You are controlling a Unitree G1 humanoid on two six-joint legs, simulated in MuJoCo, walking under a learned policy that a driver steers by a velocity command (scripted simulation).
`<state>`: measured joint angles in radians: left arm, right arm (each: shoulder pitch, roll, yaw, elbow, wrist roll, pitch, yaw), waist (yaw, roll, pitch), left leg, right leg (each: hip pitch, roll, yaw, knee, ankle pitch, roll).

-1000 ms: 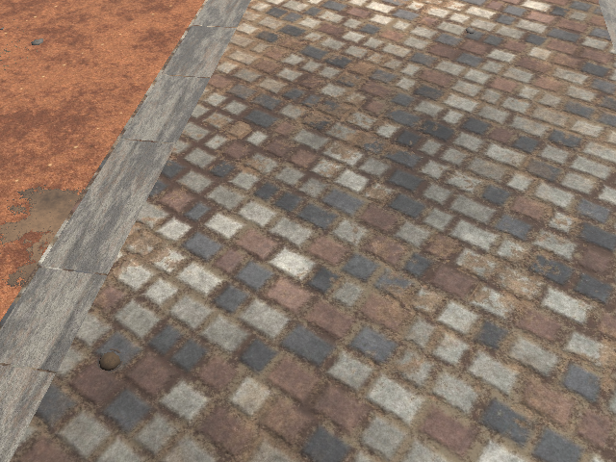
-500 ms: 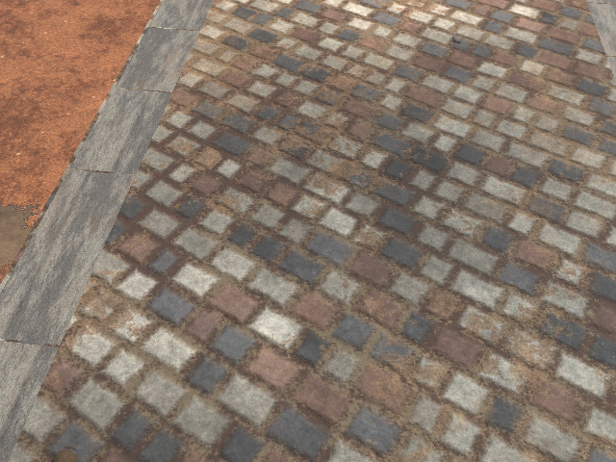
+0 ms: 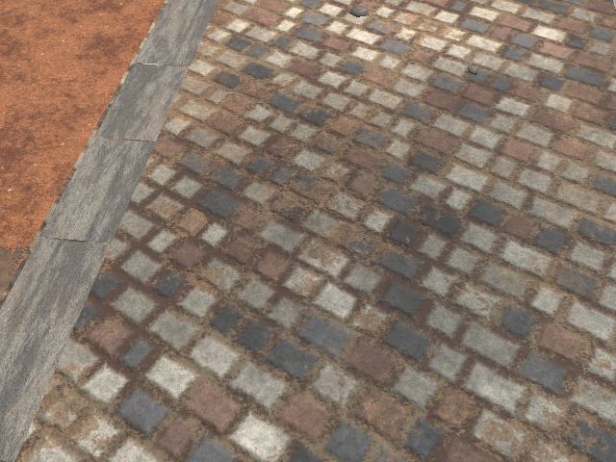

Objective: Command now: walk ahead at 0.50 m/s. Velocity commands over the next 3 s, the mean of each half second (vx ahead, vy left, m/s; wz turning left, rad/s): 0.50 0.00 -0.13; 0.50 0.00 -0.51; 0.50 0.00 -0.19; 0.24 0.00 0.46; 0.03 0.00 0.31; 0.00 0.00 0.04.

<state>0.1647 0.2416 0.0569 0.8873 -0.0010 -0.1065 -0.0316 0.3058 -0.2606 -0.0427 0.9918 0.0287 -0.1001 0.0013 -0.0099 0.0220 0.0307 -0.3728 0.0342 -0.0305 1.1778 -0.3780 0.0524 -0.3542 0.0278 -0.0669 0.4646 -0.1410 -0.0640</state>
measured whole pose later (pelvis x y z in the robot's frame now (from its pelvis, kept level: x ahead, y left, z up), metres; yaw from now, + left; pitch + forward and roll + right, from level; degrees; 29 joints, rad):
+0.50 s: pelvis +0.28 +0.05 -0.01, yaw -5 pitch +2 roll +0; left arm 0.39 0.25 0.06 0.99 -0.03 -0.07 0.01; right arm 0.04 -0.23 -0.06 0.85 0.00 -0.12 0.02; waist 0.04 -0.02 0.03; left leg -0.46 0.02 0.05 0.56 -0.14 0.03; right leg -0.23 0.00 0.06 1.00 -0.48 -0.03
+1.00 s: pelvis +0.53 -0.03 -0.02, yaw -22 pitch +1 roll +2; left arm 0.07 0.26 0.09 0.74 -0.03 -0.03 -0.04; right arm 0.29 -0.28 -0.09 0.96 0.01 -0.05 -0.02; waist -0.03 -0.01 0.06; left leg -0.04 0.12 0.23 0.75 -0.46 -0.05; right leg -0.51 0.00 -0.08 0.66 -0.15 -0.12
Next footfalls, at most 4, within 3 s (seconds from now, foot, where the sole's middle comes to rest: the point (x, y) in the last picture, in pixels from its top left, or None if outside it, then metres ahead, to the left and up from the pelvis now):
0.42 left None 0.42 0.15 -0.77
0.96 right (399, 386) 0.63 -0.16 -0.77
1.52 left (368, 250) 1.02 -0.12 -0.77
2.00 right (448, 220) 1.12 -0.35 -0.77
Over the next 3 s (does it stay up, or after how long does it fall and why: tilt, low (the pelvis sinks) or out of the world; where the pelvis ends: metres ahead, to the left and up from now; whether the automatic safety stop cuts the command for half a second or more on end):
stays up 1.05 -0.18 0.00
